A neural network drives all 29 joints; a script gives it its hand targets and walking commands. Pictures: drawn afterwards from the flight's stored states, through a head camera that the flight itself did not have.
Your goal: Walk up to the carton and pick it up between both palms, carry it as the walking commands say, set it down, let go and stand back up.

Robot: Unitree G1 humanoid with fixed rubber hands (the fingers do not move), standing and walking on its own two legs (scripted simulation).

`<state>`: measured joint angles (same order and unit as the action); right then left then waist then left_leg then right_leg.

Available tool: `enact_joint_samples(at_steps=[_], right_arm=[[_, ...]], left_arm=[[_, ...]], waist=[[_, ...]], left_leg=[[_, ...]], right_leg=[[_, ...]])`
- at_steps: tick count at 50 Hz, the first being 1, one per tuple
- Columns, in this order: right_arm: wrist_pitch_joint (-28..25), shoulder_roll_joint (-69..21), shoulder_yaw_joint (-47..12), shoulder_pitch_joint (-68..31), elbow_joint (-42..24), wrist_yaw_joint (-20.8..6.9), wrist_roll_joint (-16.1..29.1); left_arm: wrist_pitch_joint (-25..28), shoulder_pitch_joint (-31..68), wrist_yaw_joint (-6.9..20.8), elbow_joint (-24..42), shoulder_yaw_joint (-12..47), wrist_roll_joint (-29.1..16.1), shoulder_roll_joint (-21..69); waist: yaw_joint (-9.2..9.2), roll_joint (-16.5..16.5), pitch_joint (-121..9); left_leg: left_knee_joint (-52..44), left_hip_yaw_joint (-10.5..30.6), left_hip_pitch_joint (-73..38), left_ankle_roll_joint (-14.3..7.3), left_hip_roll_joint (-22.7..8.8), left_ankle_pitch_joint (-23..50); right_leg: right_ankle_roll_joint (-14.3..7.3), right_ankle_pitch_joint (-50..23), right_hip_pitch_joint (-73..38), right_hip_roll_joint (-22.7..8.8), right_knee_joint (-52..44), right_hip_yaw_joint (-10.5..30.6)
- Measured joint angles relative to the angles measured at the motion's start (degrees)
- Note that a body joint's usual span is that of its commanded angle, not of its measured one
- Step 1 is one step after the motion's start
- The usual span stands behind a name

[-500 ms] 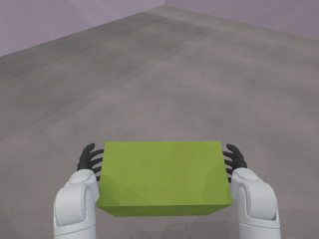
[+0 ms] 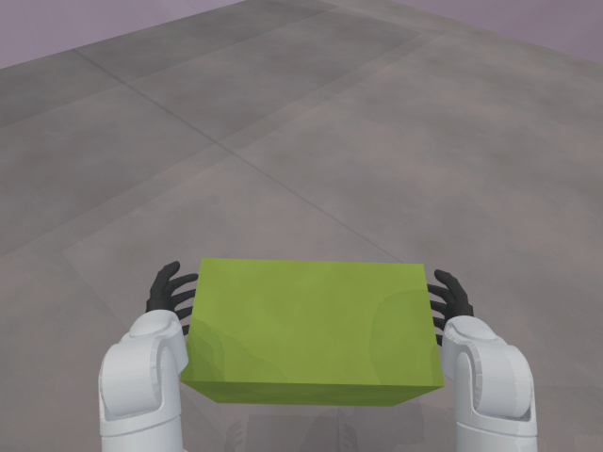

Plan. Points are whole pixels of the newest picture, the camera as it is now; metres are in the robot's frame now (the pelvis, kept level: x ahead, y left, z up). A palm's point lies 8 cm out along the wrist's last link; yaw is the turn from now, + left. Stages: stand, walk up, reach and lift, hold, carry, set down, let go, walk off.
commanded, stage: carry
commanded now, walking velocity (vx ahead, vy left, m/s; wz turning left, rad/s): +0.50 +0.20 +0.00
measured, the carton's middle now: (308, 341) +0.29 +0.00 -0.02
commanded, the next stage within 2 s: none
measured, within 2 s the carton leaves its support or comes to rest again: neither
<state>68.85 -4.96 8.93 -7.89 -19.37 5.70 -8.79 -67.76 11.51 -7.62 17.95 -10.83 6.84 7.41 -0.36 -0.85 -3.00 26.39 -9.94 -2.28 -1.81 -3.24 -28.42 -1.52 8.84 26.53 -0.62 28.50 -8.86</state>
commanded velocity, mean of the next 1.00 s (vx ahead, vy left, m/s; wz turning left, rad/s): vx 0.38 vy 0.15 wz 0.00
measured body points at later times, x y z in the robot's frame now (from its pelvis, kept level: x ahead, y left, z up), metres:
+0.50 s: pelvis +0.32 +0.09 +0.02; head +0.36 +0.10 +0.47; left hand +0.62 +0.26 +0.08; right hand +0.60 -0.10 +0.08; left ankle +0.32 +0.17 -0.72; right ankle +0.24 -0.06 -0.64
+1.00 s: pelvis +0.67 +0.08 +0.02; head +0.72 +0.07 +0.47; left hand +0.96 +0.26 +0.08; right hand +0.95 -0.10 +0.06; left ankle +0.69 +0.19 -0.69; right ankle +0.64 -0.06 -0.72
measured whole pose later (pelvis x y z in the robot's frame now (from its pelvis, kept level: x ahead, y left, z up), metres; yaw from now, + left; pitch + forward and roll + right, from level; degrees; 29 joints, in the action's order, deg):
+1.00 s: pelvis +0.67 +0.08 +0.02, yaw +1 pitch +4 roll +0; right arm 67.4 -5.8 10.5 -8.6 -20.7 5.7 -8.8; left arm -64.9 10.9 -8.4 18.8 -10.3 5.9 7.9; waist 0.2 -2.3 1.7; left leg 40.9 -5.5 25.8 0.2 -2.5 -20.6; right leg 1.3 12.8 11.5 -6.1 21.1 -8.7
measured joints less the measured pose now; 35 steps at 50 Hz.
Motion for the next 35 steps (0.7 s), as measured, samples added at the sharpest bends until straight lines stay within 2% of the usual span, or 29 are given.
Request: enact_joint_samples(at_steps=[2,4,6,9,12,15,16,17,18,21,23,29,35], right_arm=[[-0.2,0.0,0.6,-0.1,0.5,-0.2,0.0],[-0.2,0.0,0.8,-0.1,0.7,-0.3,0.0],[-0.2,0.0,0.8,-0.1,0.6,-0.3,0.0],[-0.9,0.1,0.8,-0.2,-0.1,-0.3,0.0],[-1.2,0.1,0.9,-0.4,-0.9,-0.2,0.0],[-1.1,0.1,1.0,-0.4,-1.3,-0.2,0.0],[-1.1,0.1,1.0,-0.4,-1.4,-0.2,0.0],[-1.2,0.1,1.0,-0.5,-1.4,-0.2,0.0],[-1.2,0.0,1.0,-0.5,-1.2,-0.2,0.0],[-0.6,-0.4,1.0,-0.5,-0.5,-0.1,0.0],[-0.3,-0.5,1.0,-0.5,-0.5,-0.1,0.0],[-1.4,-0.6,1.0,-0.5,-0.7,-0.1,0.0],[-1.3,-0.9,1.0,-0.5,-1.7,-0.2,0.0]], left_arm=[[0.4,-0.6,-0.3,0.0,0.1,0.0,0.6],[0.5,-0.9,-0.4,0.0,0.5,0.0,0.5],[0.6,-0.9,-0.4,0.0,0.5,0.0,0.5],[1.3,-0.3,-0.4,0.0,0.5,0.0,0.6],[2.2,-0.1,-0.4,0.2,0.5,-0.3,0.6],[2.2,0.0,-0.4,0.5,0.5,-0.6,0.6],[2.1,0.2,-0.4,0.6,0.5,-0.6,0.6],[2.0,0.4,-0.5,0.6,0.5,-0.6,0.6],[2.0,0.2,-0.6,0.5,0.5,-0.6,0.5],[1.9,-1.1,-0.6,0.6,0.5,-0.6,0.4],[1.8,-1.2,-0.6,0.6,0.5,-0.6,0.3],[1.8,-0.8,-0.7,1.5,0.5,-0.6,0.3],[1.6,-0.8,-0.7,2.6,0.5,-0.6,0.3]], waist=[[0.39,-0.9,1.5],[0.26,-0.9,3.0],[0.13,-1.0,3.3],[0.41,-1.1,3.2],[0.45,-0.9,3.1],[0.35,-0.8,1.7],[0.29,-0.8,1.1],[0.25,-0.4,1.1],[0.21,0.1,1.2],[0.12,0.1,1.5],[0.22,0.2,1.7],[0.27,0.3,1.8],[0.32,0.3,0.6]], left_leg=[[17.5,1.4,5.5,0.1,-0.7,2.8],[33.8,3.9,13.7,0.2,1.0,2.8],[38.7,4.3,21.0,0.2,1.1,3.0],[33.0,4.4,29.0,0.2,-0.7,3.9],[20.0,4.4,32.0,0.2,-1.6,6.2],[6.4,4.4,31.7,0.2,-1.4,11.6],[3.3,4.3,30.9,0.2,-1.4,13.6],[3.0,3.8,30.0,0.2,-1.2,19.1],[3.9,3.2,29.3,0.1,-1.0,22.9],[3.4,2.8,25.6,-0.3,-0.9,17.5],[1.1,2.6,22.4,-0.3,-0.8,15.6],[-4.4,2.5,12.2,-0.3,-0.3,11.6],[-6.0,2.4,2.1,1.1,0.2,4.3]], right_leg=[[0.0,0.0,-2.3,-0.2,2.2,0.0],[0.0,3.0,-5.8,-1.3,1.5,0.3],[0.0,3.9,-9.9,-2.2,-2.3,0.3],[0.2,3.7,-15.6,-2.9,-8.4,0.4],[1.4,4.8,-20.4,-4.0,-12.1,1.3],[2.9,8.6,-22.8,-5.4,-11.3,2.1],[3.2,10.7,-22.9,-5.7,-9.1,2.2],[3.3,13.0,-22.5,-6.6,-5.0,2.2],[3.3,13.2,-20.7,-7.5,1.7,2.2],[3.3,16.9,-10.7,-5.9,25.2,2.8],[3.3,16.9,-5.4,-4.8,30.6,3.0],[3.3,11.3,4.5,-4.7,23.3,3.1],[3.3,3.6,6.0,-4.7,10.5,2.4]])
